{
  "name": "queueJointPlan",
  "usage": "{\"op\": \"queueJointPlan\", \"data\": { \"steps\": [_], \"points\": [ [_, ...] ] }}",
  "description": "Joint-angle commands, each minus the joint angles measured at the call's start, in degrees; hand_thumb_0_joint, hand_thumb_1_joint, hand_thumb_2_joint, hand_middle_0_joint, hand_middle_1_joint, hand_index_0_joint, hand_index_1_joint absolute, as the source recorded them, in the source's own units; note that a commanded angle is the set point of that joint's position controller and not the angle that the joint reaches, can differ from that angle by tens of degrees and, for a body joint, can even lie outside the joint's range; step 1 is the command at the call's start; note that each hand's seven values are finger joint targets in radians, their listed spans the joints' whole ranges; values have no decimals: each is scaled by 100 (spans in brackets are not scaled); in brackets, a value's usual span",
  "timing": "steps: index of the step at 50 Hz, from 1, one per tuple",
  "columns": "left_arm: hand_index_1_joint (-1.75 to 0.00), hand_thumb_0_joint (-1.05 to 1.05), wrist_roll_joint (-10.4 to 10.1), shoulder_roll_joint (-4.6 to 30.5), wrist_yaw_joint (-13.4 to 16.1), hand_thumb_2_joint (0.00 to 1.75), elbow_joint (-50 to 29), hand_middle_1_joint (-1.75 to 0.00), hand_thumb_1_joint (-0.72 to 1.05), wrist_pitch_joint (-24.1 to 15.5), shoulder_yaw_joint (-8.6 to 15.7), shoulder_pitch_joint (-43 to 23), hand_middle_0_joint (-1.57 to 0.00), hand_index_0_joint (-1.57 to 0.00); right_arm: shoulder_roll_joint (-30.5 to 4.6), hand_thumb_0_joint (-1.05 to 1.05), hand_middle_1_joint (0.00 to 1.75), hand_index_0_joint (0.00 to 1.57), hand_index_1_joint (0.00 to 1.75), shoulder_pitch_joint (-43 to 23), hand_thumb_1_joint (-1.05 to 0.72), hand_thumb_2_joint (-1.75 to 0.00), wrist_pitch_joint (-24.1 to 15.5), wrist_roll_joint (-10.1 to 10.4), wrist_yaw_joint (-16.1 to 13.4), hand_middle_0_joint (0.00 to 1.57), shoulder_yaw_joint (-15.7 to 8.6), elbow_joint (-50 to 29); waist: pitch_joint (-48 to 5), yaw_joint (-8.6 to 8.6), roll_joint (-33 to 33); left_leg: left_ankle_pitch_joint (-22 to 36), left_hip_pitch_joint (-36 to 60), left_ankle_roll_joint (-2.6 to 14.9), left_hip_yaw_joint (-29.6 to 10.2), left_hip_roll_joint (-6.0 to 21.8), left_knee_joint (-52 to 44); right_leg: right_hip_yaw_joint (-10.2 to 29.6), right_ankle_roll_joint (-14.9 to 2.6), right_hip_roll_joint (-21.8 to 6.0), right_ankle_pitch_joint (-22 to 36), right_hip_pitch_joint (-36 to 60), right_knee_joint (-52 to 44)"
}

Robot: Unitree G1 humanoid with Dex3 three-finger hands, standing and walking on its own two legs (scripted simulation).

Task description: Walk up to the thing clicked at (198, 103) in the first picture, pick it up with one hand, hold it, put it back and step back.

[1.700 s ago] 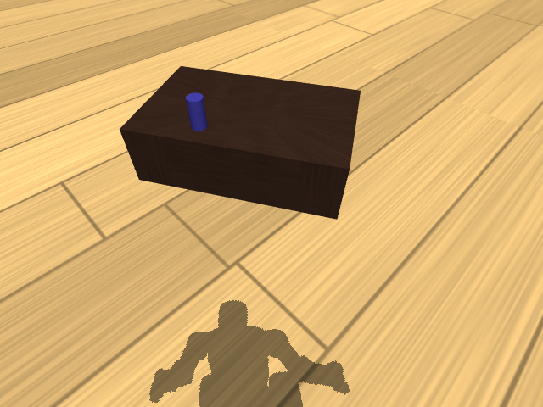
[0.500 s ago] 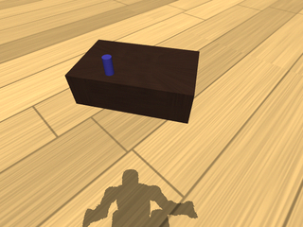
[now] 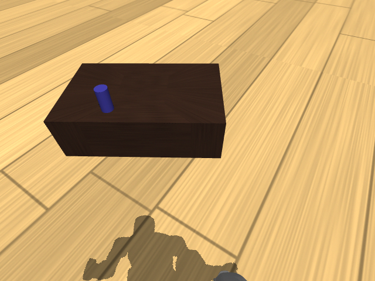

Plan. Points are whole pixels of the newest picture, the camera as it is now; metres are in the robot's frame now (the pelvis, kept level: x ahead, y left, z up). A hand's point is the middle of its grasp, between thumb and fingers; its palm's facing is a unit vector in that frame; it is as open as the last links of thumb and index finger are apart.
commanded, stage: walk up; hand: left
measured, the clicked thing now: (104, 99) +1.19 +0.41 -0.36
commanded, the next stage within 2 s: none
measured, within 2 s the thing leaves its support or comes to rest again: neither
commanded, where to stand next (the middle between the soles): +0.74 +0.30 m, yaw -12 degrees
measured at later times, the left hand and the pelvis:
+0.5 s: hand (34, 258) +0.26 +0.39 -0.16, palm faces -0.10 -0.89 -0.45, open 7.4 cm; pelvis +0.22 +0.09 -0.03, yaw -4 degrees
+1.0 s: hand (42, 170) +0.51 +0.43 -0.12, palm faces -0.09 -0.85 -0.52, open 7.4 cm; pelvis +0.40 +0.15 -0.02, yaw -7 degrees
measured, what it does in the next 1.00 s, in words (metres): walks ahead: right foot, then left foot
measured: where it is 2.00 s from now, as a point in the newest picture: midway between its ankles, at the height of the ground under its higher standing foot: (123, 202)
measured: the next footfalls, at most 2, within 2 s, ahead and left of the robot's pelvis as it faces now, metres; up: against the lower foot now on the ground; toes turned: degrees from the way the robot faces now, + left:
right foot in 0.08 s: +0.18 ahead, -0.11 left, +0.00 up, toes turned -5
left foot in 0.48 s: +0.36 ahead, +0.23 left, +0.00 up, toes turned +2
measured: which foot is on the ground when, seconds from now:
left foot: down 0.00-0.10, up 0.12-0.46, down 0.48-0.86, up 0.88-1.00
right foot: up 0.00-0.06, down 0.08-0.50, up 0.52-0.82, down 0.84-1.00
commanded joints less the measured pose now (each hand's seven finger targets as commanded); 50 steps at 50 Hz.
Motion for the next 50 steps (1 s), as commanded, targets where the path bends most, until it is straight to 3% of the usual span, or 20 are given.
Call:
{"op": "queueJointPlan", "data": {
  "steps": [1,3,4,5,6,12,20,23,24,25,26,28,34,36,40,41,42,43,44,50],
  "points": [
    [-30,0,10,1014,78,90,-481,-30,90,-223,305,-22,-20,-20,-1538,0,30,20,30,-696,-90,-90,-155,40,-93,20,-387,-795,194,296,575,-663,-922,982,-1015,1319,-969,-47,-145,-59,547,946,-960],
    [-30,0,27,1137,190,90,-233,-30,90,-289,424,854,-20,-20,-1244,0,30,20,30,-687,-90,-90,-108,61,-85,20,-262,-901,-445,779,-214,366,-1557,661,-424,887,659,-217,-195,246,832,2801,-1472],
    [-30,0,61,1438,276,90,-189,-30,90,-328,554,1399,-20,-20,-985,0,30,20,30,-399,-90,-90,-122,74,-77,20,-166,-941,-799,1052,-1133,246,-2117,375,1,383,2273,646,-346,-225,-122,3612,-2065],
    [-30,0,76,1918,353,90,-364,-30,90,-378,658,1444,-20,-20,-718,0,30,20,30,-96,-90,-90,-107,69,-76,20,-56,-1051,-856,835,-1970,-1395,-3300,18,-177,-157,3565,3389,-859,-1782,-774,4007,-2754],
    [-30,0,-10,1929,375,90,-505,-30,90,-329,581,1062,-20,-20,-1369,0,30,20,30,-287,-90,-90,-14,50,-136,20,-223,-950,-583,799,-935,-1417,-3371,-25,-953,122,4003,4325,-1499,-2233,-1766,3159,-3137],
    [-30,0,-24,1530,412,90,-869,-30,90,-405,453,179,-20,-20,-1343,0,30,20,30,27,-90,-90,84,25,-10,20,-323,-608,189,228,-692,-209,-2711,-198,-1056,787,3308,1813,-1223,-1247,-543,1303,-2919],
    [-30,0,62,1786,410,90,-922,-30,90,-478,502,247,-20,-20,-1197,0,30,20,30,-735,-90,-90,2,4,170,20,-426,-925,26,244,-682,357,-1616,-180,-312,618,1514,1004,-1007,-1024,221,708,-2367],
    [-30,0,115,1445,446,90,-941,-30,90,-398,368,92,-20,-20,-1457,0,30,20,30,496,-90,-90,-49,-23,87,20,-623,-575,-543,-588,318,171,564,-40,-85,215,851,482,-633,-679,929,-186,-226],
    [-30,0,57,927,449,90,-911,-30,90,-380,195,483,-20,-20,-1854,0,30,20,30,1062,-90,-90,-95,-94,5,20,-759,-472,-731,-780,1717,-1042,1065,188,-1244,848,-111,33,-335,-45,615,-780,1681],
    [-30,0,-81,752,510,90,-974,-30,90,-358,107,566,-20,-20,-2285,0,30,20,30,755,-90,-90,-123,-16,-43,20,-788,-719,-462,-593,2572,-1650,1006,580,-3811,2094,-1289,177,-196,762,-1275,-2008,2528],
    [-30,0,-41,1212,595,90,-831,-30,90,-335,173,434,-20,-20,-2326,0,30,20,30,336,-90,-90,-87,159,-65,20,-803,-789,-376,-389,1745,-2053,322,1094,-4150,2376,-1367,697,-308,257,-1201,-1761,2954],
    [-30,0,-131,1314,508,90,-565,-30,90,-323,194,620,-20,-20,-1704,0,30,20,30,-282,-90,-90,-84,167,-133,20,-579,-984,49,15,845,-1329,-310,833,-2426,1745,-1012,772,-275,-75,-387,-1443,2578],
    [-30,0,-81,1005,389,90,-567,-30,90,-307,193,520,-20,-20,-1493,0,30,20,30,-237,-90,-90,-121,69,-152,20,-392,-1069,-10,38,1165,1081,-247,1332,-1078,1517,-645,-32,-30,-264,-223,-655,517],
    [-30,0,-54,954,383,90,-673,-30,90,-323,230,399,-20,-20,-1504,0,30,20,30,-170,-90,-90,-92,46,-136,20,-375,-1137,-37,27,1101,1558,-385,1312,-989,1560,-522,-135,-63,-200,83,-199,2],
    [-30,0,-46,1050,435,90,-460,-30,90,-347,384,1179,-20,-20,-1354,0,30,20,30,-753,-90,-90,34,66,-88,20,-281,-1436,-244,640,431,414,-1756,833,-375,1021,553,-427,-182,240,1099,1968,-1049],
    [-30,0,-11,1309,495,90,-375,-30,90,-367,517,1679,-20,-20,-1091,0,30,20,30,-612,-90,-90,31,88,-90,20,-184,-1456,-549,932,-155,458,-2271,574,-238,791,1560,134,-293,59,726,2870,-1213],
    [-30,0,65,1757,568,90,-411,-30,90,-405,663,2010,-20,-20,-747,0,30,20,30,-226,-90,-90,32,104,-94,20,-85,-1462,-731,996,-1456,-1025,-3084,253,33,139,3206,2205,-673,-1177,-440,3392,-2159],
    [-30,0,52,2036,623,90,-733,-30,90,-424,634,1700,-20,-20,-1039,0,30,20,30,-99,-90,-90,130,78,-116,20,-142,-1454,-686,793,-1045,-1511,-3483,1,-718,-116,4163,4382,-1226,-2284,-1481,2976,-3053],
    [-30,0,-32,2032,640,90,-825,-30,90,-383,591,1245,-20,-20,-1467,0,30,20,30,-211,-90,-90,225,20,-159,20,-298,-1380,-343,642,-445,-1543,-3528,-35,-1159,287,4523,4543,-1710,-2520,-2334,2275,-3114],
    [-30,0,32,1614,588,90,-959,-30,90,-456,505,637,-20,-20,-1398,0,30,20,30,139,-90,-90,244,5,-52,20,-374,-886,42,302,-699,-362,-2887,-208,-983,720,3736,1762,-1250,-1400,-766,936,-2586]
  ]
}}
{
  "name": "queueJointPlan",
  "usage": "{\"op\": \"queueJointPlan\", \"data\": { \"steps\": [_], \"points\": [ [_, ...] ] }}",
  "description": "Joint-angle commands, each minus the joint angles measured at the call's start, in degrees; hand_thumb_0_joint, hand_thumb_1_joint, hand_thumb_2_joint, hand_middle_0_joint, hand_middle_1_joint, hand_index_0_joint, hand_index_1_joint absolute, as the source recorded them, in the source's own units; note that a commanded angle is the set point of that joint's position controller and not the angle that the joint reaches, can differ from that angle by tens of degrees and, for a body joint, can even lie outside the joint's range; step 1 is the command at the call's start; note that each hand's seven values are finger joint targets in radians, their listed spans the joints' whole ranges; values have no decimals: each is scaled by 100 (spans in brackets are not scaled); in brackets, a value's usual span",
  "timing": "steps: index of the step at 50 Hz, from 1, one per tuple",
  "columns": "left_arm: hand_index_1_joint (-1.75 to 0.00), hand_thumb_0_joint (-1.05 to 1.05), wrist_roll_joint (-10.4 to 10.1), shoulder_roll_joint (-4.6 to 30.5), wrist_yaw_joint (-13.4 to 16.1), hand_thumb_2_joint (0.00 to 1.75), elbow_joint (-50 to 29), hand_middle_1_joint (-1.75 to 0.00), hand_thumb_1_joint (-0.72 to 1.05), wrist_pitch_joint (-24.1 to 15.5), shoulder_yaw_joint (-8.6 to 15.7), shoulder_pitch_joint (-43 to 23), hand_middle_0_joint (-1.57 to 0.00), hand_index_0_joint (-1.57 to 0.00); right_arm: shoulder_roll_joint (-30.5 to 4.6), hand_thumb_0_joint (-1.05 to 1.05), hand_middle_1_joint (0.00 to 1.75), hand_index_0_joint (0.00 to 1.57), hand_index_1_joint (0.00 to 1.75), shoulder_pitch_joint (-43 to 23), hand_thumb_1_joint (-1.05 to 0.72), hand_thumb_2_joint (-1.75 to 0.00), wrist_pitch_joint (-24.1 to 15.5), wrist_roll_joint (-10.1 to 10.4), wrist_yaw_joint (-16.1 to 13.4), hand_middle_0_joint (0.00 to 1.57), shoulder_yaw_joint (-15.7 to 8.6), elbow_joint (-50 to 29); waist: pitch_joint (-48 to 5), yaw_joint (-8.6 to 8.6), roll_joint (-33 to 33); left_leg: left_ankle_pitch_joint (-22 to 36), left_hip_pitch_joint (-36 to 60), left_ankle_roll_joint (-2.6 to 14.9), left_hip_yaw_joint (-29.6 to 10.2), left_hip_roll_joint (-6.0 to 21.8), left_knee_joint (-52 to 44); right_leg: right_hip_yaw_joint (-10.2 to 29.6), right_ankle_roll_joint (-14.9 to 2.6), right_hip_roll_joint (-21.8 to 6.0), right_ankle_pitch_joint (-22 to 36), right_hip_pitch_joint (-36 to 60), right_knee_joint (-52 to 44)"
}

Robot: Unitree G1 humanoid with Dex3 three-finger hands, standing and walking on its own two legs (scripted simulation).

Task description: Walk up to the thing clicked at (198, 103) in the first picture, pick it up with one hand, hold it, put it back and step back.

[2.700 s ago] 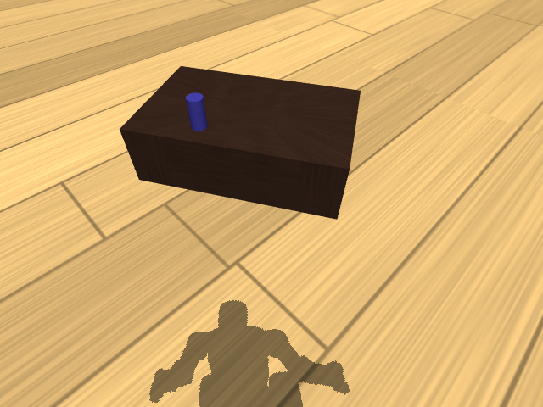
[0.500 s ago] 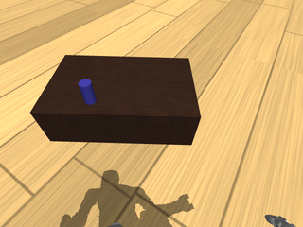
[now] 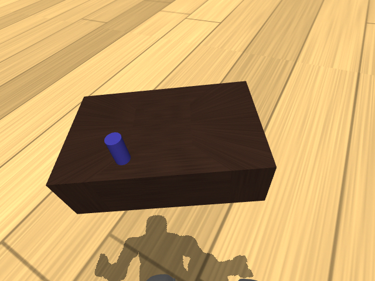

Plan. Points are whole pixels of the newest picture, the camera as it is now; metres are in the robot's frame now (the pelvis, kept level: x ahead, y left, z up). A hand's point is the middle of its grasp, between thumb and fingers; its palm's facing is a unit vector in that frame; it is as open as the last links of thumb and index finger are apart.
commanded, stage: walk up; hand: left
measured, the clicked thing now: (118, 149) +0.75 +0.35 -0.34
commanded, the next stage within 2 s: none
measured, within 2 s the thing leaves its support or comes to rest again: neither
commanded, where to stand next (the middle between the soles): +0.32 +0.20 m, yaw -5 degrees
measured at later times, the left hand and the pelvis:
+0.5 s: hand (27, 256) +0.24 +0.43 -0.12, palm faces -0.10 -0.89 -0.45, open 7.4 cm; pelvis +0.15 +0.15 +0.01, yaw -3 degrees
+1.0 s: hand (17, 222) +0.34 +0.52 -0.15, palm faces -0.06 -0.89 -0.44, open 7.4 cm; pelvis +0.26 +0.23 -0.01, yaw -5 degrees
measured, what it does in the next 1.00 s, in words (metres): walks ahead: left foot, then right foot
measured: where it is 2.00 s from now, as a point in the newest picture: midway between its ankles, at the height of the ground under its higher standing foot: (153, 276)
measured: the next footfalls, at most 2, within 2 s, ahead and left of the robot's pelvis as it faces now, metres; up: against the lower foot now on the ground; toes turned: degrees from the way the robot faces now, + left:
left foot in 0.22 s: +0.19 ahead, +0.25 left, +0.00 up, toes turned +4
right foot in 0.58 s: +0.30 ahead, +0.09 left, +0.00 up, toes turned -6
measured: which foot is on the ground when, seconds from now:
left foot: up 0.00-0.20, down 0.22-0.60, up 0.62-0.88, down 0.90-1.00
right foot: down 0.00-0.24, up 0.26-0.56, down 0.58-1.00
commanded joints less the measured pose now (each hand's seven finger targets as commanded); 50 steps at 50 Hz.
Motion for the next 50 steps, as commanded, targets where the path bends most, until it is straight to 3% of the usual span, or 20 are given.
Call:
{"op": "queueJointPlan", "data": {
  "steps": [1,7,11,12,13,15,18,23,27,28,29,30,31,35,39,44,45,46,47,50],
  "points": [
    [-30,0,34,1917,138,90,-293,-30,90,-161,589,320,-20,-20,-1184,0,30,20,30,227,-90,-90,-134,-20,-2,20,-469,-421,-128,24,-1467,494,-763,-86,-208,468,-448,1905,-1077,-1447,-1060,251,-1982],
    [-30,0,101,2204,146,90,-309,-30,90,-161,674,215,-20,-20,-1105,0,30,20,30,-260,-90,-90,-194,-14,118,20,-518,-587,-236,53,-1692,520,13,-33,235,458,-1818,1439,-971,-1267,-1155,-198,-1526],
    [-30,0,143,1672,171,90,-264,-30,90,8,445,-47,-20,-20,-1384,0,30,20,30,1133,-90,-90,-257,-66,9,20,-731,-64,-630,-832,-189,6,2417,76,535,-126,-2910,606,-477,-767,-1178,-1668,919],
    [-30,0,45,1059,156,90,-329,-30,90,12,246,132,-20,-20,-1912,0,30,20,30,1339,-90,-90,-310,-137,-59,20,-832,-159,-427,-952,1539,-1572,2474,460,-1891,1113,-4509,137,-107,159,-1413,-2635,2790],
    [-30,0,-17,1350,257,90,-310,-30,90,17,265,13,-20,-20,-2352,0,30,20,30,836,-90,-90,-350,38,-77,20,-857,-388,-307,-736,1574,-1903,2034,1209,-3763,2059,-5318,470,-113,148,-1883,-3025,3309],
    [-30,0,-78,1707,240,90,-30,-30,90,-16,310,27,-20,-20,-1878,0,30,20,30,275,-90,-90,-350,72,-141,20,-702,-526,193,-390,265,-1417,1384,1268,-2678,1685,-4939,869,-81,-212,-1178,-2694,3471],
    [-30,0,-117,1562,107,90,346,-30,90,-59,328,533,-20,-20,-1534,0,30,20,30,9,-90,-90,-425,110,-198,20,-497,-520,121,-85,602,331,1148,1206,-1339,1162,-4459,517,3,-448,-816,-1789,2354],
    [-30,0,-52,1369,35,90,91,-30,90,-53,346,221,-20,-20,-1456,0,30,20,30,300,-90,-90,-411,31,-171,20,-425,-606,-56,-217,340,1361,1382,1544,-1048,1301,-4390,206,38,-250,-797,-1142,1098],
    [-30,0,-62,1247,117,90,178,-30,90,-116,393,846,-20,-20,-1253,0,30,20,30,-168,-90,-90,-303,47,-148,20,-338,-871,-351,291,-206,1935,613,1110,-254,868,-3323,32,-45,69,423,857,-544],
    [-30,0,-25,1508,188,90,256,-30,90,-135,519,1300,-20,-20,-1015,0,30,20,30,-132,-90,-90,-313,99,-137,20,-248,-952,-629,595,-624,2167,46,769,22,556,-2410,490,-94,-52,545,1871,-829],
    [-30,0,55,1977,264,90,219,-30,90,-151,684,1707,-20,-20,-724,0,30,20,30,91,-90,-90,-339,146,-152,20,-169,-1008,-888,788,-1836,1172,-753,377,424,-7,-813,2321,-401,-1148,-167,2524,-1566],
    [-30,0,51,2285,304,90,-46,-30,90,-138,676,1374,-20,-20,-858,0,30,20,30,297,-90,-90,-273,122,-199,20,-199,-998,-919,509,-1763,-601,-1526,144,-11,-437,-69,4494,-1075,-2406,-554,2613,-2151],
    [-30,0,-50,2243,317,90,-140,-30,90,-88,635,976,-20,-20,-1309,0,30,20,30,224,-90,-90,-154,52,-281,20,-353,-883,-723,401,-1008,-870,-1478,117,-434,-38,507,4549,-1595,-2718,-964,2016,-2106],
    [-30,0,8,1734,268,90,-329,-30,90,-71,469,169,-20,-20,-1223,0,30,20,30,527,-90,-90,-118,84,-265,20,-391,-437,30,-27,-1209,169,-900,-17,-433,278,137,2282,-1135,-1652,-521,380,-1860],
    [-30,0,147,1497,99,90,-413,-30,90,-12,380,-224,-20,-20,-826,0,30,20,30,424,-90,-90,-171,219,-285,20,-291,-140,-197,-46,-1926,416,364,-62,158,148,-1572,1033,-897,-1059,507,-472,-1345],
    [-30,0,13,1114,-5,90,-248,-30,90,319,187,-422,-20,-20,-973,0,30,20,30,419,-90,-90,-462,209,-523,20,-280,282,-628,-201,-1169,1598,1765,-27,368,-171,-3326,691,-411,-648,338,-935,536],
    [-30,0,-36,754,-8,90,-236,-30,90,372,87,-239,-20,-20,-1354,0,30,20,30,292,-90,-90,-539,133,-564,20,-319,227,-688,-113,-136,1563,1753,281,-1097,813,-3809,503,-83,-216,-261,-1233,1336],
    [-30,0,-97,998,51,90,-103,-30,90,465,140,-158,-20,-20,-1811,0,30,20,30,-89,-90,-90,-538,228,-568,20,-334,78,-654,-53,351,1083,953,1147,-2714,1956,-4364,631,78,74,-1564,-990,1626],
    [-30,0,-49,1308,68,90,86,-30,90,503,215,-345,-20,-20,-1787,0,30,20,30,-497,-90,-90,-523,237,-567,20,-345,62,-428,-2,6,753,479,1424,-2737,1994,-4332,827,74,-179,-1735,-678,1877],
    [-30,0,-54,1236,3,90,389,-30,90,495,259,-179,-20,-20,-1586,0,30,20,30,-872,-90,-90,-538,179,-636,20,-221,152,-372,190,357,1492,572,926,-1471,1312,-3711,648,19,-232,-1122,-485,1212]
  ]
}}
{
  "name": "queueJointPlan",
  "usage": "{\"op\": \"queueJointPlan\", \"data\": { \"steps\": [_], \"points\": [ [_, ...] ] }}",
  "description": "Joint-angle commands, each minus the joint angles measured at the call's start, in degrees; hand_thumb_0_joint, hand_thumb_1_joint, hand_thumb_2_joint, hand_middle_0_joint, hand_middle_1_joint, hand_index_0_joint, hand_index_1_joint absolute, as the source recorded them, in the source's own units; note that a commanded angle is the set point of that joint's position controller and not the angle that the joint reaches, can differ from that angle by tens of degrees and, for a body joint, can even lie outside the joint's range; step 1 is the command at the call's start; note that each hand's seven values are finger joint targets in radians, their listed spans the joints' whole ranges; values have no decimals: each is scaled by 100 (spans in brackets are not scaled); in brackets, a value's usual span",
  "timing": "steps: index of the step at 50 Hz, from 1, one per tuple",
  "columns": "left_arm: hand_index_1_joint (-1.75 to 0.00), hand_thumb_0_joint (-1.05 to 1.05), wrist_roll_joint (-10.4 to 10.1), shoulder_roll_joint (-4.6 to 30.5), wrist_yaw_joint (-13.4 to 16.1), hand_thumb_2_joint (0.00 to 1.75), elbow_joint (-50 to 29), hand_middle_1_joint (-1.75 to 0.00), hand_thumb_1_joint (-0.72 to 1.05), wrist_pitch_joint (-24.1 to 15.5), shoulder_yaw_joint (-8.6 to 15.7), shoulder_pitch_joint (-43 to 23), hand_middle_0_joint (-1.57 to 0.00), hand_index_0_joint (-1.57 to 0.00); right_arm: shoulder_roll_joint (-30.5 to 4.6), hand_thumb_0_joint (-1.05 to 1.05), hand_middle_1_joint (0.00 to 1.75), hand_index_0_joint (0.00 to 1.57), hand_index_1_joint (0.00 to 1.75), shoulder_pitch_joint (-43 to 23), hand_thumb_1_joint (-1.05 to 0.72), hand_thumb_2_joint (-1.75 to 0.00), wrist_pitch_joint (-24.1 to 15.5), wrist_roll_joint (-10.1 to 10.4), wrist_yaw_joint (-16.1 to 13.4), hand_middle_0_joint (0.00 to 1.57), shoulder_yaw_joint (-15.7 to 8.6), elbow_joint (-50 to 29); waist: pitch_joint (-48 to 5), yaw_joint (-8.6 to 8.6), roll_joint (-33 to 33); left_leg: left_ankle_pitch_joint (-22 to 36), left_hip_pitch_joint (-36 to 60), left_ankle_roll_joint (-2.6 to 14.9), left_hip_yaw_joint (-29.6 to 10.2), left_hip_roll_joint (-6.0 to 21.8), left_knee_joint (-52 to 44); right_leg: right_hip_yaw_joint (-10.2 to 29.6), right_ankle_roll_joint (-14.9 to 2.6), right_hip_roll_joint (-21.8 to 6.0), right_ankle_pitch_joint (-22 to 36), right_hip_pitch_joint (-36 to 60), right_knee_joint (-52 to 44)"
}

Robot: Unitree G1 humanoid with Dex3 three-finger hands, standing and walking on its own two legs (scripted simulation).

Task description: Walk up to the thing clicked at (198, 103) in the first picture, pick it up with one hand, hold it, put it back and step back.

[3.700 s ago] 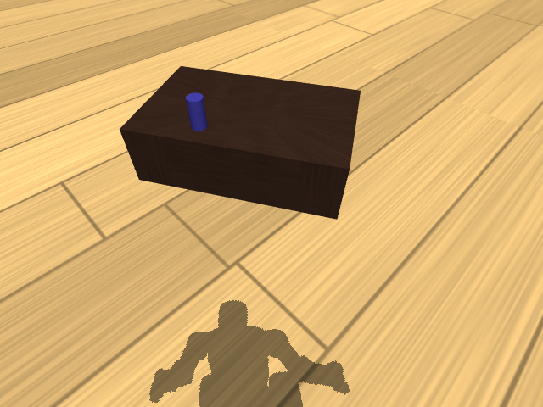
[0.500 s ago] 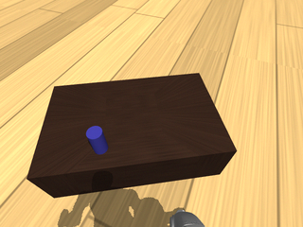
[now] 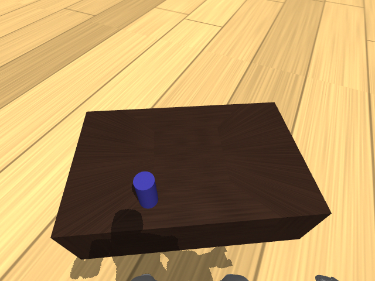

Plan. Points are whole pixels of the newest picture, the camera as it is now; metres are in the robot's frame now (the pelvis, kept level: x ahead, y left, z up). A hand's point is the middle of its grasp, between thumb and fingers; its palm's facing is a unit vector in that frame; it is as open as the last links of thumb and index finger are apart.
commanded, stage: walk up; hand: left
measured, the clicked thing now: (146, 190) +0.48 +0.16 -0.33
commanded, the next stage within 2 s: stand in 1.12 s
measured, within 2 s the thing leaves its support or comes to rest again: neither
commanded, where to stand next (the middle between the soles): +0.07 -0.03 m, yaw +0 degrees
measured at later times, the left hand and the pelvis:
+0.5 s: hand out of the picture +0.09 +0.26 -0.13, palm faces -0.02 -0.93 -0.36, open 7.4 cm; pelvis +0.01 -0.01 +0.02, yaw +0 degrees
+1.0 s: hand out of the picture +0.13 +0.24 -0.12, palm faces -0.02 -0.95 -0.31, open 7.4 cm; pelvis +0.02 -0.01 +0.03, yaw -1 degrees
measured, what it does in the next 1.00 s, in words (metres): stands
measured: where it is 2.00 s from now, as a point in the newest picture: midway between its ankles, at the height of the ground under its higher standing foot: outside the picture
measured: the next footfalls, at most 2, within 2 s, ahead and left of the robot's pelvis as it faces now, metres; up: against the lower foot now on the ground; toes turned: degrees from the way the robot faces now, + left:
none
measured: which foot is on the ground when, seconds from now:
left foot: down 0.00-1.00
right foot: down 0.00-1.00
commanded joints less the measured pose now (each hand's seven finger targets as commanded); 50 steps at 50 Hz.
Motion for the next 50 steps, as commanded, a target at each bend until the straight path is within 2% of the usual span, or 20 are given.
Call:
{"op": "queueJointPlan", "data": {
  "steps": [1,2,3,4,5,6,8,10,12,14,23,26,31,33,38,41,44,46,50],
  "points": [
    [-30,0,-2,1003,21,90,-10,-30,90,-123,293,310,-20,-20,-1802,0,30,20,30,-377,-90,-90,-176,22,-210,20,-393,-279,-479,47,1344,1214,238,1081,-1466,1173,-1656,-245,-109,63,407,151,-592],
    [-30,0,27,956,-9,90,62,-30,90,-124,301,314,-20,-20,-1730,0,30,20,30,-441,-90,-90,-162,36,-203,20,-359,-239,-566,80,1352,1337,151,984,-1299,1068,-1531,-331,-121,138,743,500,-1030],
    [-30,0,71,986,-23,90,65,-30,90,-124,323,220,-20,-20,-1640,0,30,20,30,-391,-90,-90,-142,47,-208,20,-323,-213,-577,58,1239,1346,68,857,-1184,982,-1400,-241,-159,119,1199,707,-1353],
    [-30,0,114,1154,-22,90,26,-30,90,-135,366,175,-20,-20,-1523,0,30,20,30,-328,-90,-90,-139,84,-218,20,-283,-206,-702,55,965,1289,24,703,-1023,872,-1163,154,-264,-147,1692,876,-1584],
    [-30,0,115,1310,-53,90,-40,-30,90,-132,368,-146,-20,-20,-1420,0,30,20,30,-294,-90,-90,-143,108,-238,20,-274,-154,-788,-140,465,839,71,540,-700,495,-1122,516,-393,-342,1932,731,-1682],
    [-30,0,79,1278,-86,90,-114,-30,90,-97,353,-460,-20,-20,-1384,0,30,20,30,-246,-90,-90,-151,114,-265,20,-270,-50,-830,-239,278,568,469,460,-550,358,-1219,531,-441,-374,1931,464,-1633],
    [-30,0,51,1057,-96,90,-20,-30,90,-67,261,-414,-20,-20,-1493,0,30,20,30,-469,-90,-90,-180,72,-271,20,-272,42,-897,-115,613,760,528,572,-840,591,-1424,161,-285,-194,2110,604,-1459],
    [-30,0,64,1003,-101,90,101,-30,90,-56,235,-326,-20,-20,-1463,0,30,20,30,-628,-90,-90,-194,63,-263,20,-228,94,-959,-47,483,989,556,716,-905,717,-1447,101,-238,-137,2059,730,-1518],
    [-30,0,73,1070,-117,90,117,-30,90,-60,257,-490,-20,-20,-1409,0,30,20,30,-631,-90,-90,-183,83,-271,20,-196,177,-877,-90,270,1002,516,618,-686,573,-1370,283,-318,-221,2077,752,-1745],
    [-30,0,62,1053,-132,90,136,-30,90,-49,245,-636,-20,-20,-1414,0,30,20,30,-684,-90,-90,-170,79,-262,20,-195,268,-810,-131,341,812,572,559,-603,480,-1453,324,-338,-252,2010,650,-1855],
    [-30,0,87,1004,-160,90,276,-30,90,-37,225,-947,-20,-20,-1288,0,30,20,30,-845,-90,-90,-117,62,-211,20,-129,572,-726,-177,-146,514,895,457,-346,296,-1584,512,-340,-366,1490,467,-2483],
    [-30,0,94,990,-169,90,314,-30,90,-17,234,-1050,-20,-20,-1301,0,30,20,30,-840,-90,-90,-116,47,-205,20,-124,677,-669,-187,-193,579,842,454,-352,323,-1746,473,-310,-345,1378,579,-2586],
    [-30,0,75,931,-181,90,363,-30,90,-5,236,-1097,-20,-20,-1251,0,30,20,30,-846,-90,-90,-133,46,-195,20,-70,791,-792,-164,-236,957,1133,391,-235,299,-1834,461,-271,-368,1543,723,-2767],
    [-30,0,74,928,-187,90,363,-30,90,20,241,-1202,-20,-20,-1256,0,30,20,30,-824,-90,-90,-119,35,-191,20,-70,833,-649,-171,-267,780,1053,374,-241,277,-1950,459,-236,-354,1354,662,-2844],
    [-30,0,64,844,-199,90,393,-30,90,44,247,-1187,-20,-20,-1268,0,30,20,30,-762,-90,-90,-160,27,-205,20,-64,903,-867,-140,-102,1207,1135,390,-295,389,-2133,343,-199,-312,1698,1059,-2819],
    [-30,0,50,831,-201,90,412,-30,90,58,269,-1211,-20,-20,-1235,0,30,20,30,-721,-90,-90,-165,28,-220,20,-58,922,-807,-128,-54,1336,1108,358,-270,394,-2213,290,-186,-292,1766,1148,-2827],
    [-30,0,49,791,-202,90,418,-30,90,72,245,-1236,-20,-20,-1208,0,30,20,30,-766,-90,-90,-152,20,-218,20,-56,919,-761,-153,-33,1117,1160,353,-276,404,-2290,321,-183,-298,1616,1065,-2986],
    [-30,0,46,753,-212,90,428,-30,90,77,235,-1269,-20,-20,-1193,0,30,20,30,-782,-90,-90,-147,13,-203,20,-44,912,-650,-150,12,744,1088,338,-337,404,-2449,320,-156,-277,1447,1046,-3077],
    [-30,0,57,751,-223,90,472,-30,90,67,236,-1234,-20,-20,-1213,0,30,20,30,-798,-90,-90,-155,15,-203,20,-58,914,-752,-145,102,878,1162,349,-360,442,-2485,280,-149,-261,1606,1188,-3080]
  ]
}}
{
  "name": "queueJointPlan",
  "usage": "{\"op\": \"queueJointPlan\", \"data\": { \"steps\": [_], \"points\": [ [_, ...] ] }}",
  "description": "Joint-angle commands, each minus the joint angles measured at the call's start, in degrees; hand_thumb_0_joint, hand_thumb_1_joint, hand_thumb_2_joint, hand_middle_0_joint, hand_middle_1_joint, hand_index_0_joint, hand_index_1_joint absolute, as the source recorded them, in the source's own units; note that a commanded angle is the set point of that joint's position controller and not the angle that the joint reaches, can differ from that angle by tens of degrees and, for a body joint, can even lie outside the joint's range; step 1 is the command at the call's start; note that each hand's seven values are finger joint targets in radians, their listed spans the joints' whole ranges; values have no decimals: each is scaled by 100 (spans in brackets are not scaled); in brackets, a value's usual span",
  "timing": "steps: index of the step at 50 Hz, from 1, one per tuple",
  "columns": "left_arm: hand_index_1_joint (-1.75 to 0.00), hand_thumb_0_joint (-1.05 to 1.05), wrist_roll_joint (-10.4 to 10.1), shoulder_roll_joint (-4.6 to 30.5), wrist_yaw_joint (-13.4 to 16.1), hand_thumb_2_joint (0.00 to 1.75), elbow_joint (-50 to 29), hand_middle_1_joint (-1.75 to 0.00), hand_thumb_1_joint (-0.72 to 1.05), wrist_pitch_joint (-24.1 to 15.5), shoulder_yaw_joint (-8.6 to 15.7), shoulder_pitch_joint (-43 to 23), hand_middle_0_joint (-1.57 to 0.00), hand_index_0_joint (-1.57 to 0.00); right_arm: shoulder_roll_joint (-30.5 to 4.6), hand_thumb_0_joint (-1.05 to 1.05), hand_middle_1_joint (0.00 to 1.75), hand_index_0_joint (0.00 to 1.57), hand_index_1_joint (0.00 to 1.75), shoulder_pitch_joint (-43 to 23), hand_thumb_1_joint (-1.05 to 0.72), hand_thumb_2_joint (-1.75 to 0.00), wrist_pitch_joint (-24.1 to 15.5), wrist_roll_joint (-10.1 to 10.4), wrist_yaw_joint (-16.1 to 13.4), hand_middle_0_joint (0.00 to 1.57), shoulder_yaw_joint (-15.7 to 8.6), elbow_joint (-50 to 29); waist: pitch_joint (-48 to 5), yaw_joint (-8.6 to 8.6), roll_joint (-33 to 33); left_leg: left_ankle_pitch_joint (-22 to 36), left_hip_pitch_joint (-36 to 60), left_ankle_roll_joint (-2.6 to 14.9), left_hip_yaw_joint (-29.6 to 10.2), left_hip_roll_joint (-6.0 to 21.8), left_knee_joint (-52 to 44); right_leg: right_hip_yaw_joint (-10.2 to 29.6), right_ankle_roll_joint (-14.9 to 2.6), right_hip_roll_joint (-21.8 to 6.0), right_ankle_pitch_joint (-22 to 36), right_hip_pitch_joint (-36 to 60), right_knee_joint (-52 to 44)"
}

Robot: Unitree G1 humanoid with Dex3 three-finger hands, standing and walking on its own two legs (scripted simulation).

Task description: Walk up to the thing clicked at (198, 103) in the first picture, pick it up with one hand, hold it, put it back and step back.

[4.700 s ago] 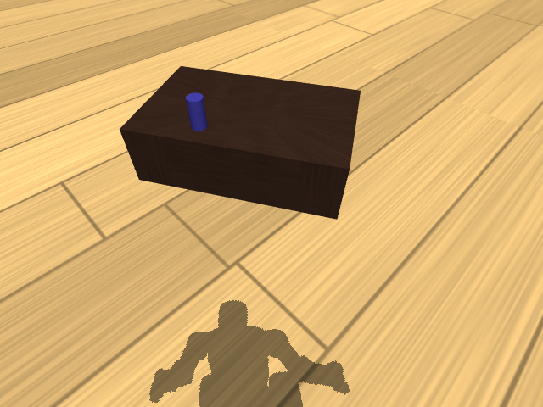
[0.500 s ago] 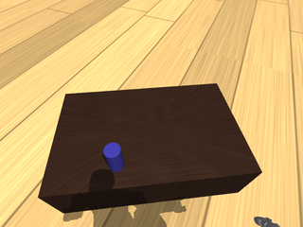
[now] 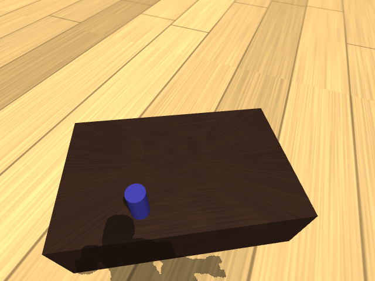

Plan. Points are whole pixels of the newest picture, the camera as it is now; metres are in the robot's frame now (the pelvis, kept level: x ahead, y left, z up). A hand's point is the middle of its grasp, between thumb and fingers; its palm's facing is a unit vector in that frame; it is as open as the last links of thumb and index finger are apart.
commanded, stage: walk up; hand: left
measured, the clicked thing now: (138, 202) +0.47 +0.17 -0.36
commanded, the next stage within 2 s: stand in 0.12 s
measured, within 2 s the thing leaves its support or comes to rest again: neither
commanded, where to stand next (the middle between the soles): +0.05 -0.03 m, yaw +0 degrees
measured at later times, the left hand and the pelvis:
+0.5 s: hand out of the picture +0.10 +0.27 -0.14, palm faces +0.00 -0.94 -0.34, open 7.4 cm; pelvis +0.02 +0.01 +0.01, yaw +0 degrees
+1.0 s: hand out of the picture +0.10 +0.27 -0.15, palm faces -0.01 -0.94 -0.33, open 7.4 cm; pelvis +0.02 +0.02 +0.01, yaw +0 degrees
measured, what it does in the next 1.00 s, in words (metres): stands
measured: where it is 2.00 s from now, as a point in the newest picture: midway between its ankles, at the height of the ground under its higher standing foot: outside the picture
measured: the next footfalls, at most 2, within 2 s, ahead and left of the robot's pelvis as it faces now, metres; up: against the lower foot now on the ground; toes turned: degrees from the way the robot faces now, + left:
none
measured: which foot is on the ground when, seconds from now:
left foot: down 0.00-1.00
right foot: down 0.00-1.00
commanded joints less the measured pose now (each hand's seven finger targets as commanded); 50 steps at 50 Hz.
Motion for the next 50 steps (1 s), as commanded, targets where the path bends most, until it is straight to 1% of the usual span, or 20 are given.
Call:
{"op": "queueJointPlan", "data": {
  "steps": [1,5,6,7,8,10,13,17,22,27,29,32,33,34,36,40,41,46,48,50],
  "points": [
    [-30,0,21,1208,86,90,-345,-30,90,-152,223,-243,-20,-20,-1306,0,30,20,30,-321,-90,-90,-148,24,-102,20,-244,-381,-633,69,113,124,212,451,-449,377,-593,544,-347,-458,337,108,-752],
    [-30,0,9,1216,96,90,-330,-30,90,-171,224,-240,-20,-20,-1290,0,30,20,30,-277,-90,-90,-153,34,-105,20,-245,-371,-725,43,136,598,406,412,-344,353,-559,527,-314,-486,711,191,-779],
    [-30,0,-24,1087,110,90,-176,-30,90,-272,110,-141,-20,-20,-1131,0,30,20,30,-502,-90,-90,-121,-19,-39,20,-213,-348,-810,78,416,593,639,352,-403,371,-627,625,-244,-567,644,210,-1049],
    [-30,0,-1,1169,132,90,-168,-30,90,-312,121,-250,-20,-20,-1078,0,30,20,30,-480,-90,-90,-102,-15,-25,20,-217,-371,-749,-9,278,625,629,333,-409,377,-679,625,-235,-578,660,250,-1094],
    [-30,0,6,1188,149,90,-147,-30,90,-341,115,-303,-20,-20,-1086,0,30,20,30,-469,-90,-90,-87,5,-13,20,-217,-345,-685,-13,205,584,631,311,-423,370,-728,593,-211,-557,642,248,-1145],
    [-30,0,-2,1195,166,90,-87,-30,90,-371,95,-290,-20,-20,-1163,0,30,20,30,-458,-90,-90,-69,11,-1,20,-238,-294,-729,-16,210,842,761,329,-405,397,-748,565,-203,-576,1079,410,-1139],
    [-30,0,-15,1192,183,90,-19,-30,90,-406,72,-196,-20,-20,-1168,0,30,20,30,-483,-90,-90,-62,21,15,20,-254,-274,-708,1,105,975,894,305,-391,406,-824,487,-158,-557,1236,454,-1177],
    [-30,0,2,1168,193,90,23,-30,90,-404,55,-202,-20,-20,-1150,0,30,20,30,-560,-90,-90,-48,14,22,20,-253,-257,-555,1,176,686,852,285,-390,390,-988,454,-123,-543,975,405,-1306],
    [-30,0,11,1183,219,90,54,-30,90,-422,52,-119,-20,-20,-1109,0,30,20,30,-600,-90,-90,-53,15,25,20,-267,-263,-713,18,90,1141,1060,288,-392,428,-991,396,-97,-577,1349,514,-1264],
    [-30,0,17,1172,226,90,49,-30,90,-415,46,-116,-20,-20,-1106,0,30,20,30,-621,-90,-90,-47,13,17,20,-281,-244,-695,34,164,1143,1006,306,-378,425,-1017,362,-85,-596,1309,625,-1298],
    [-30,0,26,1203,228,90,52,-30,90,-400,46,-121,-20,-20,-1053,0,30,20,30,-638,-90,-90,-34,7,21,20,-271,-238,-491,22,64,712,910,271,-402,386,-1152,338,-70,-568,925,450,-1370],
    [-30,0,12,1175,232,90,43,-30,90,-404,39,-95,-20,-20,-1099,0,30,20,30,-664,-90,-90,-41,10,32,20,-290,-228,-637,54,174,1036,969,303,-407,423,-1093,339,-89,-602,1132,589,-1310],
    [-30,0,20,1191,230,90,44,-30,90,-394,43,-78,-20,-20,-1079,0,30,20,30,-667,-90,-90,-40,11,27,20,-292,-228,-588,43,149,907,978,291,-389,405,-1125,345,-95,-588,1025,515,-1334],
    [-30,0,27,1189,236,90,38,-30,90,-406,39,-46,-20,-20,-1082,0,30,20,30,-670,-90,-90,-45,8,30,20,-296,-237,-676,48,169,1085,1048,294,-382,416,-1068,338,-94,-596,1174,581,-1304],
    [-30,0,24,1236,236,90,45,-30,90,-401,41,-52,-20,-20,-1053,0,30,20,30,-653,-90,-90,-36,19,33,20,-284,-216,-531,37,91,872,983,279,-398,390,-1132,338,-94,-586,1010,489,-1353],
    [-30,0,13,1222,244,90,8,-30,90,-406,26,-79,-20,-20,-1054,0,30,20,30,-582,-90,-90,-27,16,32,20,-285,-205,-598,7,119,1029,971,287,-374,392,-1105,339,-107,-604,1122,576,-1331],
    [-30,0,23,1200,242,90,0,-30,90,-410,22,-16,-20,-20,-1122,0,30,20,30,-605,-90,-90,-34,8,27,20,-298,-217,-703,37,205,1117,1042,311,-356,405,-1049,361,-109,-633,1292,638,-1344],
    [-30,0,16,1229,247,90,21,-30,90,-394,13,-3,-20,-20,-1056,0,30,20,30,-603,-90,-90,-25,27,34,20,-272,-200,-570,33,102,1010,1003,285,-395,405,-1109,326,-110,-608,1092,560,-1331],
    [-30,0,20,1229,247,90,14,-30,90,-389,16,-22,-20,-20,-1091,0,30,20,30,-566,-90,-90,-13,21,29,20,-279,-189,-468,24,121,744,889,281,-365,365,-1131,345,-107,-604,911,532,-1418],
    [-30,0,27,1225,242,90,1,-30,90,-390,6,23,-20,-20,-1108,0,30,20,30,-605,-90,-90,-13,27,30,20,-286,-193,-556,39,178,920,997,286,-378,396,-1104,340,-126,-606,990,510,-1386]
  ]
}}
